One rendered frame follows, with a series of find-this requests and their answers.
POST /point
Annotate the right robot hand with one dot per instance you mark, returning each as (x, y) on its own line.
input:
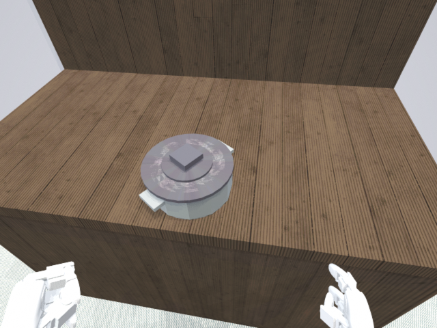
(353, 309)

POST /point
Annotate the lid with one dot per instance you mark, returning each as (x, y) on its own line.
(168, 181)

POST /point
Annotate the knob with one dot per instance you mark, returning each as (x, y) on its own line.
(186, 156)

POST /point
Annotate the left robot hand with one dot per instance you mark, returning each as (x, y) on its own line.
(30, 300)

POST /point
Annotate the table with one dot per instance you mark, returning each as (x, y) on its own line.
(329, 168)

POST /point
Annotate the pot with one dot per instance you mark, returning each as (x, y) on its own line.
(193, 210)

